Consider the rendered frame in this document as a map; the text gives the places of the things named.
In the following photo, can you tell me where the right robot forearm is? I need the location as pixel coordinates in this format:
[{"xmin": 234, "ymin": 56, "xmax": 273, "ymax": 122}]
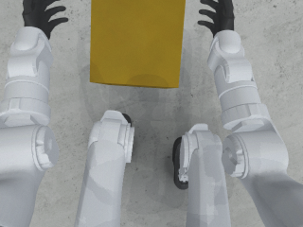
[{"xmin": 207, "ymin": 29, "xmax": 289, "ymax": 166}]

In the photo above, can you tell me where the left robot forearm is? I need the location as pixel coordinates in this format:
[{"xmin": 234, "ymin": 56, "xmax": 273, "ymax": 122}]
[{"xmin": 0, "ymin": 26, "xmax": 54, "ymax": 129}]

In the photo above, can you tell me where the robot left hand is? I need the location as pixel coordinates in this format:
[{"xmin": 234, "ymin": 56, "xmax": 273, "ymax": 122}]
[{"xmin": 22, "ymin": 0, "xmax": 68, "ymax": 40}]

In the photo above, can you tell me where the robot right hand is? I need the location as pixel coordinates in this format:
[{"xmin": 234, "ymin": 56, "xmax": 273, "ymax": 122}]
[{"xmin": 197, "ymin": 0, "xmax": 235, "ymax": 38}]

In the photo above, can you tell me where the carton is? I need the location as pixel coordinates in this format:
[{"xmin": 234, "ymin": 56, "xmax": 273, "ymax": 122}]
[{"xmin": 89, "ymin": 0, "xmax": 186, "ymax": 89}]

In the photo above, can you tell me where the robot right upper arm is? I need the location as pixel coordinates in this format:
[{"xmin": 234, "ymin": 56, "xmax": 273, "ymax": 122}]
[{"xmin": 221, "ymin": 130, "xmax": 303, "ymax": 227}]

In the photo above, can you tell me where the robot left shin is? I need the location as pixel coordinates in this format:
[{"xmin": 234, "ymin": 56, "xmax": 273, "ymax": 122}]
[{"xmin": 87, "ymin": 110, "xmax": 128, "ymax": 151}]

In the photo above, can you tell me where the robot left upper arm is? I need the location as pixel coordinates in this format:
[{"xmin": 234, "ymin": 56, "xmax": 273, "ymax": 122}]
[{"xmin": 0, "ymin": 124, "xmax": 60, "ymax": 227}]

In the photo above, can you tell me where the right robot thigh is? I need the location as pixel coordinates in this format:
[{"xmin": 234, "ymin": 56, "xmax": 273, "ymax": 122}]
[{"xmin": 180, "ymin": 130, "xmax": 231, "ymax": 227}]

